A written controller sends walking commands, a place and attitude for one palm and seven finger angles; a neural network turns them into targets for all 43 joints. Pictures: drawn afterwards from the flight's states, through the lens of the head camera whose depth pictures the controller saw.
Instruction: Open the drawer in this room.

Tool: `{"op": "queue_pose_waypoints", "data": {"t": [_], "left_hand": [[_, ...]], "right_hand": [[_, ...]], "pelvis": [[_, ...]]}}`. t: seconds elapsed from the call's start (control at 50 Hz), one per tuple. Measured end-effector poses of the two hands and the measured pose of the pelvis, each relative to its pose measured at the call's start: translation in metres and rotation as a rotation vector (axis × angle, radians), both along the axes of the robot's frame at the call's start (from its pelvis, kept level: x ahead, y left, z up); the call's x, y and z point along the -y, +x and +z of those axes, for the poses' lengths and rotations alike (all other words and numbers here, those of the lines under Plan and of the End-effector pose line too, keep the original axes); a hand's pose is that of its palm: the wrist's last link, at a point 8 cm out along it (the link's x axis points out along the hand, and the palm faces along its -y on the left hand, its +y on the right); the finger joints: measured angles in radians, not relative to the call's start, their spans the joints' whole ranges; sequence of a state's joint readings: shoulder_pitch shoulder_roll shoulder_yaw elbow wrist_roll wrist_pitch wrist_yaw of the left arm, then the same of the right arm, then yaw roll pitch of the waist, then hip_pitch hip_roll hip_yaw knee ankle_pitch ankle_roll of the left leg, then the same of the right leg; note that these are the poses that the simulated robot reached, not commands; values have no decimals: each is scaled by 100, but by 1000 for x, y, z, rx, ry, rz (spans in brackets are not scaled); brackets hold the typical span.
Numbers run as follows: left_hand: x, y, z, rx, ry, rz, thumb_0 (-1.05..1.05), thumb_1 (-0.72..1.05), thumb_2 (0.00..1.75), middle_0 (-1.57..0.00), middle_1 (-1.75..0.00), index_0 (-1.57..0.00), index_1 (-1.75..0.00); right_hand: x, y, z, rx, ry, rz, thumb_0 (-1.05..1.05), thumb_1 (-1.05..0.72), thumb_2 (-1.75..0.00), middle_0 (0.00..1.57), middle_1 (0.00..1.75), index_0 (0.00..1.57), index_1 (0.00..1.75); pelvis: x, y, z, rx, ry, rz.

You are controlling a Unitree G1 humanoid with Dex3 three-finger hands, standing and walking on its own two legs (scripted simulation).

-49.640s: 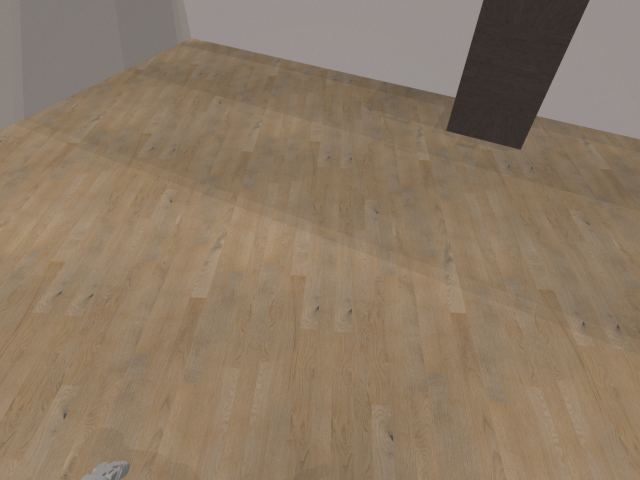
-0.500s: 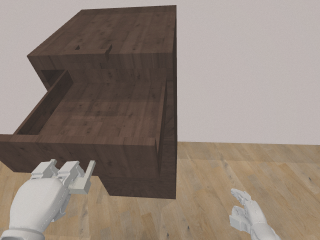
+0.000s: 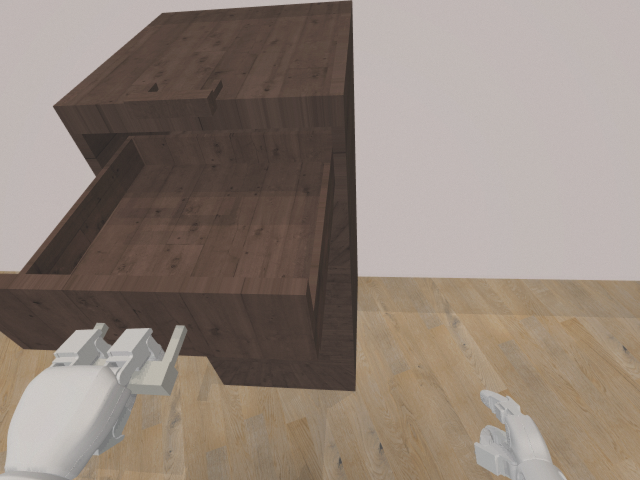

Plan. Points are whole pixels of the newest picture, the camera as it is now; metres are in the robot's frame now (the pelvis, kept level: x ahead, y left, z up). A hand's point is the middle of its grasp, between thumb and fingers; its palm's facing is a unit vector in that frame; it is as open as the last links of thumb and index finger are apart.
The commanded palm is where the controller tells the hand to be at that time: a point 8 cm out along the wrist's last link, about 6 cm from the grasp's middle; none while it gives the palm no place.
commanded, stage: open the thumb to release the handle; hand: left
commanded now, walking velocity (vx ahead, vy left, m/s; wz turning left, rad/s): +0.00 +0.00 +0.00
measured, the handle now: (128, 354) +0.21 +0.24 +0.11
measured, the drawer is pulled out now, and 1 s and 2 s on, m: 0.30 0.30 0.30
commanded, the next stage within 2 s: lift the hand off the handle in 0.50 s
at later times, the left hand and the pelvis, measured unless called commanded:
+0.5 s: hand (112, 413) +0.15 +0.23 +0.10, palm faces +0.05 -0.09 -0.99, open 12.2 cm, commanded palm +0.13 +0.25 +0.15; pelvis -0.02 -0.01 +0.01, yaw +2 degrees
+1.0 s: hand (121, 402) +0.16 +0.23 +0.09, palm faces +0.07 -0.10 -0.99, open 13.8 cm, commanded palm +0.14 +0.24 +0.16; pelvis -0.03 +0.00 +0.01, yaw +3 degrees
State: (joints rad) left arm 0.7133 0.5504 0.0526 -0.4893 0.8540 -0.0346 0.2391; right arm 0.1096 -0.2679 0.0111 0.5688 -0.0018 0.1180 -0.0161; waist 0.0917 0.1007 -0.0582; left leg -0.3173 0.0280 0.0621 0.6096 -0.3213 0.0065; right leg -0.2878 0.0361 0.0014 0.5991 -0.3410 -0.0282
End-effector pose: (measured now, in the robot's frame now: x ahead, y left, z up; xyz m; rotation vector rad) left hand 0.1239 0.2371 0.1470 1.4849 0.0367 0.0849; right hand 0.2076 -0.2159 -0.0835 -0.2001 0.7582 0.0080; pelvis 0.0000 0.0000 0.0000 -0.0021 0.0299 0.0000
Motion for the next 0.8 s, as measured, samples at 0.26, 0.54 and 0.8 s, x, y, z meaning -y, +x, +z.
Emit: {"op": "queue_pose_waypoints", "data": {"t": [0.26,0.54,0.8], "left_hand": [[1,4,1,52,-12,30,0,44,71,-43,-130,-38,-130],[0,4,4,7,-11,17,0,-31,39,-42,-126,-33,-122],[2,6,-3,44,-16,36,0,-48,31,-38,-126,-32,-121]], "right_hand": [[-28,6,1,11,16,84,1,-91,-89,20,30,20,30],[-22,-4,8,18,-4,88,1,-91,-89,20,30,20,30],[-10,-22,-3,-31,-24,75,1,-91,-89,20,30,20,30]], "pelvis": [[1,-10,2,37,0,40],[6,-21,7,71,0,39],[5,-27,6,52,1,45]]}}
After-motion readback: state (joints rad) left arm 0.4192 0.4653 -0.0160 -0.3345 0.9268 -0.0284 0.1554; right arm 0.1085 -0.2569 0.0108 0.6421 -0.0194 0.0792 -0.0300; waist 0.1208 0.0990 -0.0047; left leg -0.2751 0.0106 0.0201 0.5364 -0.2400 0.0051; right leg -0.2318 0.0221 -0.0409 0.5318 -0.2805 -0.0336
